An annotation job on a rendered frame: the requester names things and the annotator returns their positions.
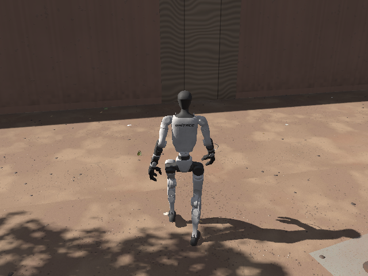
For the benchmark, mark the left robot forearm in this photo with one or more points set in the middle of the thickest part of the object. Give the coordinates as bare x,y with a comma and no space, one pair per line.
156,155

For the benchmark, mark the right robot hand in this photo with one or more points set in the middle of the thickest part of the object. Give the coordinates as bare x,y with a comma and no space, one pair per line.
205,157

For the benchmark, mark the left robot hand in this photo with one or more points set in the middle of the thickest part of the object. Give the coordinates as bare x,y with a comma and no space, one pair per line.
152,174

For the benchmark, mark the right robot forearm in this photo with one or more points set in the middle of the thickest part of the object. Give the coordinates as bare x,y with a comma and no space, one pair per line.
210,149

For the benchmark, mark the robot right thigh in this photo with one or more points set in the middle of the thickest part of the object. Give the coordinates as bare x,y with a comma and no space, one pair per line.
198,178

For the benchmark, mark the left robot upper arm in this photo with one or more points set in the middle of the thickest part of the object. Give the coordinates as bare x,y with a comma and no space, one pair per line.
163,131

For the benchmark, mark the robot right shin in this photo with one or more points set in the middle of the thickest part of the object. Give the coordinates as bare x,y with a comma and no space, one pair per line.
195,217

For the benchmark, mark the right robot upper arm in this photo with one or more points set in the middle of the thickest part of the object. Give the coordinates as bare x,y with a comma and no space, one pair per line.
205,130

